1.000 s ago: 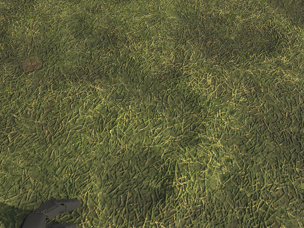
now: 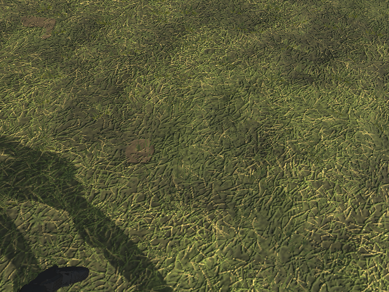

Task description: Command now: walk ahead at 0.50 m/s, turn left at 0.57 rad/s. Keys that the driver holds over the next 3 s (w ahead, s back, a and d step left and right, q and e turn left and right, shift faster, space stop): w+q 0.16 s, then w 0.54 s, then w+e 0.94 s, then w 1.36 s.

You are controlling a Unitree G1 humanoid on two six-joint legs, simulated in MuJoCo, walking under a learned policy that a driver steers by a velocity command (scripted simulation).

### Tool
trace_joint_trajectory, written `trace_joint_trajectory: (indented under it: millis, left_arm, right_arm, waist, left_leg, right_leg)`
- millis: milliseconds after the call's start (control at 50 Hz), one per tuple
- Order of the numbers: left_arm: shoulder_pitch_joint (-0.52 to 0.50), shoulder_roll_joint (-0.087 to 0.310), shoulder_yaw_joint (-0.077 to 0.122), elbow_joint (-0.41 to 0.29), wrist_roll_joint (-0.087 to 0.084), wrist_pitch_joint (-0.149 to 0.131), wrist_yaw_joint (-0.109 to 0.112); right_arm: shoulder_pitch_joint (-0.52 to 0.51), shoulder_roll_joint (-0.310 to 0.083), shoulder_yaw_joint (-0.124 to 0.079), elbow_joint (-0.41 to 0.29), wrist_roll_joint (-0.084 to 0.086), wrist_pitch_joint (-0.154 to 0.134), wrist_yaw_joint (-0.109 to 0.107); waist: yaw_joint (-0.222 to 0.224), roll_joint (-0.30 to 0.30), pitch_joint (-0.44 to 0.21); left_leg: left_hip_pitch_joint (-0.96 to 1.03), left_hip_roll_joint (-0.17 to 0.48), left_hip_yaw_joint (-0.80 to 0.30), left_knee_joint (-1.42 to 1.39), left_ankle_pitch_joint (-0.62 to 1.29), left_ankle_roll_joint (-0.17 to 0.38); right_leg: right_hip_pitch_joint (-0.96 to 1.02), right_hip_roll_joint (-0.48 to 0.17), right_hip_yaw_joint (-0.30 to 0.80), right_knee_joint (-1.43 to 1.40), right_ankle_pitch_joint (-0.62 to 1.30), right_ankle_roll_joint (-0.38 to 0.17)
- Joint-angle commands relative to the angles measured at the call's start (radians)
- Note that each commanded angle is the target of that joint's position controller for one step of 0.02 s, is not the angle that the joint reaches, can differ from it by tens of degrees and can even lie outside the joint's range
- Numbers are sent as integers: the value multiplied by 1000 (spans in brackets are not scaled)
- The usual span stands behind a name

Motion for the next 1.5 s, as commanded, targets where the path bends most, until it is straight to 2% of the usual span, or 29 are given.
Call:
trace_joint_trajectory:
  millis: [20, 80, 100, 120, 140, 160, 200, 260, 380, 520, 580, 600, 620, 640, 660, 680, 740, 920, 1020, 1080, 1120, 1140, 1160, 1180, 1200, 1220, 1260, 1340, 1500]
  left_arm:
    - [-74, 115, 38, -85, -9, -27, -7]
    - [89, 158, 68, -49, -5, -41, 1]
    - [231, 207, 84, -38, 11, -44, 10]
    - [327, 283, 105, -3, 18, -28, 10]
    - [318, 200, 89, -8, -7, -23, 2]
    - [281, 140, 73, -19, -9, -17, 6]
    - [219, 99, 56, -10, 5, -8, 5]
    - [212, 78, 49, 18, 5, -16, 4]
    - [237, 147, 64, 70, -17, -12, 4]
    - [335, 192, 70, 140, -38, 21, 7]
    - [322, 178, 59, 143, -34, 32, 15]
    - [320, 116, 32, 110, 1, 26, 18]
    - [423, 25, 5, 95, -6, 7, 11]
    - [352, 139, 32, 104, -28, -5, 5]
    - [274, 163, 42, 76, -45, -12, 1]
    - [240, 147, 39, 76, -38, -13, 6]
    - [278, 100, 38, 97, -25, 14, 5]
    - [81, 48, 29, 40, -21, 34, -10]
    - [-47, 36, 19, -34, -21, 32, -38]
    - [-33, 61, 32, -67, -22, 34, -55]
    - [145, 121, 68, -38, -23, 41, -51]
    - [312, 184, 102, 0, -26, 45, -35]
    - [399, 299, 131, 9, -28, 53, -15]
    - [393, 279, 117, -15, -29, 43, -17]
    - [373, 211, 97, -13, -21, 36, -17]
    - [326, 176, 88, -17, -22, 32, -15]
    - [209, 117, 68, -46, -15, 32, -10]
    - [194, 140, 75, -58, -12, 28, 8]
    - [315, 164, 85, -8, -33, 50, 35]
  right_arm:
    - [18, -157, -47, -40, 5, -2, -9]
    - [-11, -116, -36, -48, -2, 5, -8]
    - [-9, -56, -13, -65, -14, 2, -4]
    - [119, -3, 5, -94, 11, -6, -4]
    - [122, -100, -10, -73, 19, -7, -8]
    - [22, -157, -27, -77, 14, -2, -8]
    - [-71, -129, -27, -96, -9, -2, -7]
    - [-62, -66, -16, -96, 3, 0, 6]
    - [-210, -17, 14, -130, -14, -19, 25]
    - [-356, -47, 7, -178, 0, -34, 49]
    - [-87, -132, -43, -98, -15, -29, 37]
    - [92, -214, -65, -70, -24, -20, 21]
    - [94, -265, -67, -65, -26, -18, 26]
    - [74, -168, -43, -70, -17, -23, 31]
    - [12, -140, -31, -71, -14, -28, 33]
    - [-44, -120, -24, -72, -17, -32, 36]
    - [-119, -75, -16, -63, -31, -50, 39]
    - [-76, -118, -32, 32, -34, -72, 11]
    - [-3, -140, -42, 90, -18, -45, 2]
    - [-19, -169, -51, 94, -11, -18, -10]
    - [-41, -188, -55, 85, -11, 1, -23]
    - [-42, -177, -47, 74, -13, 1, -31]
    - [29, -70, -11, 26, -42, -22, -20]
    - [14, -51, 6, 15, -37, -63, -3]
    - [-90, -121, -13, -10, 4, -90, 15]
    - [-140, -120, -9, -28, 14, -105, 19]
    - [-145, -126, -21, -18, -26, -100, 5]
    - [-129, -84, -16, -25, -41, -61, 2]
    - [-383, -67, -3, -91, -15, -78, 24]
  waist:
    - [19, 142, -33]
    - [110, 164, -99]
    - [170, 73, -231]
    - [123, -246, -353]
    - [138, -198, -298]
    - [163, -105, -173]
    - [140, -31, -49]
    - [99, -77, -26]
    - [123, -37, -3]
    - [144, -54, 23]
    - [-11, -26, -144]
    - [-73, 122, -293]
    - [2, 355, -396]
    - [-32, 222, -320]
    - [-15, 189, -189]
    - [14, 119, -126]
    - [87, 132, -77]
    - [39, 83, 28]
    - [-7, 66, 65]
    - [28, 106, 21]
    - [133, 127, -99]
    - [215, 86, -187]
    - [178, -140, -294]
    - [170, -154, -433]
    - [206, -82, -335]
    - [182, -30, -214]
    - [98, 24, -91]
    - [57, -8, -61]
    - [152, -52, -32]
  left_leg:
    - [-33, 245, -235, -34, 176, 120]
    - [-48, 196, -241, 132, 237, 70]
    - [-155, 138, -164, 390, 138, 32]
    - [-505, -2, -19, 705, -279, -39]
    - [-642, 76, -29, 853, -302, -56]
    - [-676, 111, -18, 899, -209, -64]
    - [-631, 161, 17, 844, -88, -73]
    - [-546, 189, 45, 748, -49, -72]
    - [-527, 211, 115, 405, 168, -83]
    - [-415, 163, 163, 167, 192, -35]
    - [18, 116, 200, 99, 206, 34]
    - [311, 330, -45, 129, 246, 101]
    - [511, 510, -499, -15, 16, 244]
    - [447, 484, -504, -71, -97, 215]
    - [331, 450, -364, -89, -45, 184]
    - [212, 406, -264, -108, 68, 169]
    - [23, 347, -96, -196, 237, 159]
    - [14, 327, 202, -287, 333, 105]
    - [188, 379, 262, -231, 412, 85]
    - [261, 392, 303, -89, 778, 53]
    - [228, 363, 345, 181, 1043, 16]
    - [62, 323, 359, 422, 916, -22]
    - [-367, 184, 352, 803, 249, -90]
    - [-579, 43, 130, 997, -312, -103]
    - [-683, 114, 45, 1021, -250, -80]
    - [-688, 158, 65, 948, -162, -61]
    - [-570, 221, 78, 776, -61, -73]
    - [-481, 216, 110, 626, 37, -135]
    - [-361, 122, 95, 149, 361, -146]
  right_leg:
    - [136, 41, -14, -66, -32, -23]
    - [385, 22, -31, -136, -95, -91]
    - [630, -134, 111, -119, -149, -157]
    - [949, -353, 551, -193, -370, -319]
    - [928, -382, 674, -251, -581, -317]
    - [816, -338, 527, -265, -565, -273]
    - [614, -250, 314, -299, -328, -245]
    - [504, -192, 166, -362, -185, -256]
    - [497, -179, 6, -415, 2, -274]
    - [598, -227, -31, -357, 77, -227]
    - [517, -150, -126, -15, 357, -163]
    - [298, -90, -170, 321, 34, -120]
    - [-27, 70, -106, 607, -597, -77]
    - [-133, 16, -13, 703, -601, -87]
    - [-178, -25, -33, 698, -505, -98]
    - [-145, -62, -50, 657, -420, -93]
    - [-17, -108, -42, 569, -302, -68]
    - [-63, -59, -40, 189, 76, -51]
    - [-118, -43, -94, 59, 12, -92]
    - [-41, 13, -171, 40, -144, -140]
    - [214, 94, -223, 19, -189, -189]
    - [497, 87, -153, -26, -139, -235]
    - [882, -172, 309, -41, -194, -389]
    - [1028, -305, 746, -214, -295, -507]
    - [974, -275, 617, -249, -319, -447]
    - [828, -232, 471, -256, -275, -404]
    - [561, -154, 300, -291, -85, -355]
    - [373, -100, 193, -342, 88, -365]
    - [375, -62, 213, -273, -125, -275]
Next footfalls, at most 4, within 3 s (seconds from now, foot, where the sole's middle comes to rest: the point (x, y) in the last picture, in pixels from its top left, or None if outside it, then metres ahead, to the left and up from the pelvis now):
0.10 right None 0.23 -0.14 -0.78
0.58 left None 0.44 0.17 -0.78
1.14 right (184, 207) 0.77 -0.02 -0.78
1.62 left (141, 147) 1.07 0.15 -0.78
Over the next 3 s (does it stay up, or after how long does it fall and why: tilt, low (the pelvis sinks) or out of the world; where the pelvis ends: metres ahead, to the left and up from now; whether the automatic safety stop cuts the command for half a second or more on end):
stays up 1.57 -0.17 0.01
